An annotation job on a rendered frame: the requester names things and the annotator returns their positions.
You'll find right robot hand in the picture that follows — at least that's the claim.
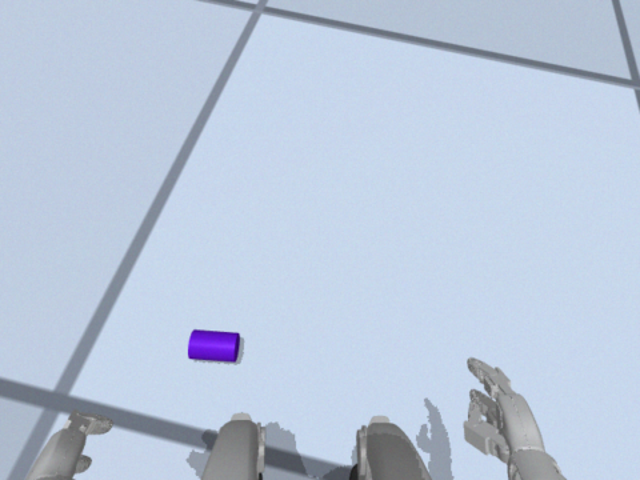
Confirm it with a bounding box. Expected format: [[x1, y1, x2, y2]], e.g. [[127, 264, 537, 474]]
[[463, 358, 546, 466]]

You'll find right robot arm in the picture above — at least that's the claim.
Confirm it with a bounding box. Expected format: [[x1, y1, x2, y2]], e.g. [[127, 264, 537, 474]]
[[507, 449, 567, 480]]

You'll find left robot hand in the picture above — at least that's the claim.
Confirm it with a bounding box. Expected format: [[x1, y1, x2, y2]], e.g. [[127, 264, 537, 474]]
[[25, 409, 113, 480]]

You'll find can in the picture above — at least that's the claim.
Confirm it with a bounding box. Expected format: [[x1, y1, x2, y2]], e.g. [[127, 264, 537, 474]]
[[188, 330, 240, 362]]

